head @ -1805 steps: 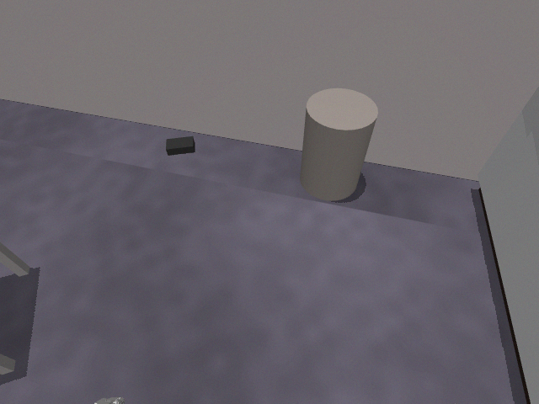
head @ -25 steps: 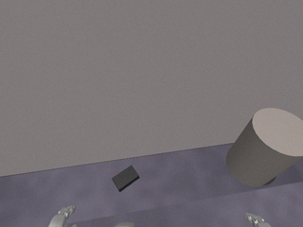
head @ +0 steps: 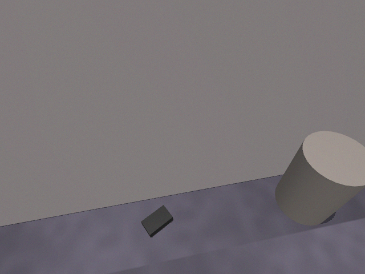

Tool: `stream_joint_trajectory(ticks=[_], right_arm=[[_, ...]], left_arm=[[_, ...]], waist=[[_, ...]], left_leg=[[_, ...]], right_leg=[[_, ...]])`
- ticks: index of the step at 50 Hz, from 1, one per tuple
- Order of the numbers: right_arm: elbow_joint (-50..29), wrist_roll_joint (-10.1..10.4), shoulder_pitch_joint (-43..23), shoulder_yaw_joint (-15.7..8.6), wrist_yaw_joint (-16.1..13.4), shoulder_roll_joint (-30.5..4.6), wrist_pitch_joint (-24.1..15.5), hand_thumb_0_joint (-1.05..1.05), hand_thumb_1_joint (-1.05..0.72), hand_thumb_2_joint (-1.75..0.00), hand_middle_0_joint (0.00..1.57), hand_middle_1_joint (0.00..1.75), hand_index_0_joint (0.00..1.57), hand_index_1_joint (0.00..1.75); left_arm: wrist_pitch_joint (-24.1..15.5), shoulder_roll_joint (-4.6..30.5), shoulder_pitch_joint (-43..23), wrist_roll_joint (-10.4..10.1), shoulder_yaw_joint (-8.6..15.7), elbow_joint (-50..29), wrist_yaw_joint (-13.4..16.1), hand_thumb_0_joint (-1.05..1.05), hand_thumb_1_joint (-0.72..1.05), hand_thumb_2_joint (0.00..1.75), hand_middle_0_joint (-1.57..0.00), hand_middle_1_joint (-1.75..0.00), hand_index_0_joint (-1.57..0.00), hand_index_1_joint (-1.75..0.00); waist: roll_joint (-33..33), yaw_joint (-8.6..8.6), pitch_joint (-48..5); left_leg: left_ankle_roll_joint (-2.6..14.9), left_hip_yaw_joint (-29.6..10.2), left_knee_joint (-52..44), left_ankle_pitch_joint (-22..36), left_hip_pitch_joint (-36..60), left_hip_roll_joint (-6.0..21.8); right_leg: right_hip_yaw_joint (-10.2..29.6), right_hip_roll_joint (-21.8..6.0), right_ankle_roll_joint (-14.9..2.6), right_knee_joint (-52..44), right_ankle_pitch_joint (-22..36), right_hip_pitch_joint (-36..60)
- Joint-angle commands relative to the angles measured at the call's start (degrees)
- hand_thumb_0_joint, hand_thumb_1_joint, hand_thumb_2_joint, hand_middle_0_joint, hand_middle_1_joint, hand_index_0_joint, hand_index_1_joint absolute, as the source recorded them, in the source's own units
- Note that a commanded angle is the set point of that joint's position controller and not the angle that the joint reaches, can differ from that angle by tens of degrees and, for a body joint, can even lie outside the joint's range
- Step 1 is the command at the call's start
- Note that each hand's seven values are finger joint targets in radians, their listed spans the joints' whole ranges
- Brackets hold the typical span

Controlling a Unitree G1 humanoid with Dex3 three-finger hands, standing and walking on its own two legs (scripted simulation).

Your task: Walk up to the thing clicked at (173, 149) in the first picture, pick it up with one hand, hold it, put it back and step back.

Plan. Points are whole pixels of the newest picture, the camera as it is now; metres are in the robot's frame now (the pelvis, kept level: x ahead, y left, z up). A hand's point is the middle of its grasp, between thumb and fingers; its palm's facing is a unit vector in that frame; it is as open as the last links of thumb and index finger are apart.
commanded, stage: stand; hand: left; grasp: from above
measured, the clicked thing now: (157, 220) +0.49 +0.20 -0.76
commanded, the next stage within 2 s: step back in 1.72 s
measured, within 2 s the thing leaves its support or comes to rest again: neither
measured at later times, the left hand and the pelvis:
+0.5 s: hand out of the picture +0.07 +0.22 -0.16, palm faces +0.00 -0.95 -0.33, open 7.4 cm; pelvis +0.01 -0.01 +0.00, yaw +0 degrees
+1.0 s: hand out of the picture +0.10 +0.22 -0.15, palm faces -0.01 -0.94 -0.33, open 7.4 cm; pelvis +0.02 -0.02 +0.00, yaw -1 degrees
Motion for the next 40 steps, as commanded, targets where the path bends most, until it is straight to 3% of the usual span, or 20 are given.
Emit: stream_joint_trajectory(ticks=[1, 5, 15, 20, 25, 28, 40], right_arm=[[-3.62, 0.24, -3.07, -1.85, -0.78, -11.62, -1.66, 0.00, -0.90, -0.90, 0.20, 0.30, 0.20, 0.30], [-3.04, 0.30, -3.48, -1.76, -0.67, -11.95, -1.54, 0.00, -0.90, -0.90, 0.20, 0.30, 0.20, 0.30], [-2.08, 0.70, -3.72, -0.98, -0.45, -12.26, -1.63, 0.00, -0.90, -0.90, 0.20, 0.30, 0.20, 0.30], [-1.74, 0.78, -4.14, -0.75, -0.53, -12.72, -1.68, 0.00, -0.90, -0.90, 0.20, 0.30, 0.20, 0.30], [-1.59, 0.77, -4.40, -0.66, -0.50, -12.77, -1.91, 0.00, -0.90, -0.90, 0.20, 0.30, 0.20, 0.30], [-1.40, 0.72, -4.59, -0.65, -0.45, -12.80, -1.69, 0.00, -0.90, -0.90, 0.20, 0.30, 0.20, 0.30], [-1.15, 0.81, -4.96, -0.63, -0.42, -13.14, -1.82, 0.00, -0.90, -0.90, 0.20, 0.30, 0.20, 0.30]], left_arm=[[-1.82, 10.35, -2.00, 0.18, 1.94, -2.82, 0.52, 0.00, 0.90, 0.90, -0.20, -0.30, -0.20, -0.30], [-1.80, 10.43, -2.15, 0.02, 1.74, -2.30, 0.52, 0.00, 0.90, 0.90, -0.20, -0.30, -0.20, -0.30], [-2.15, 11.82, -3.48, -0.41, 1.74, -1.78, 0.39, 0.00, 0.90, 0.90, -0.20, -0.30, -0.20, -0.30], [-1.81, 11.68, -4.11, -0.49, 1.66, -1.50, 0.17, 0.00, 0.90, 0.90, -0.20, -0.30, -0.20, -0.30], [-2.00, 11.87, -4.81, -0.49, 1.64, -1.59, 0.09, 0.00, 0.90, 0.90, -0.20, -0.30, -0.20, -0.30], [-1.90, 11.85, -5.41, -0.55, 1.59, -1.76, 0.09, 0.00, 0.90, 0.90, -0.20, -0.30, -0.20, -0.30], [-2.17, 12.94, -6.52, -0.84, 1.84, -1.93, -0.07, 0.00, 0.90, 0.90, -0.20, -0.30, -0.20, -0.30]], waist=[[-0.95, 0.11, -0.68], [-0.33, -0.02, 0.60], [-1.01, -0.51, -1.06], [-0.12, -0.48, -0.02], [-1.16, -0.61, -1.63], [-0.56, -0.66, -1.03], [-0.85, -0.74, -4.60]], left_leg=[[-0.55, -9.83, -7.47, -7.70, -0.03, 8.59], [-0.70, -9.55, -7.25, -8.09, -0.31, 8.54], [-0.52, -8.31, -5.87, -1.99, 1.57, 8.52], [-0.80, -8.81, -7.17, -4.25, -0.24, 8.94], [-0.92, -7.79, -5.72, 1.31, 2.31, 8.91], [-0.89, -7.75, -5.77, -0.61, 1.48, 8.98], [-1.12, -6.97, -4.25, 7.12, 4.73, 9.49]], right_leg=[[4.68, -3.65, -2.40, -4.57, -0.10, -3.39], [4.92, -3.57, -2.36, -5.13, -1.41, -4.37], [5.95, -4.43, -2.65, -6.02, 2.26, -3.08], [5.64, -3.95, -2.75, -5.62, 1.35, -2.87], [5.91, -4.37, -2.78, -6.01, 3.52, -2.95], [5.84, -4.25, -2.75, -6.10, 1.85, -3.31], [6.02, -4.79, -2.87, -5.33, 8.96, -1.14]])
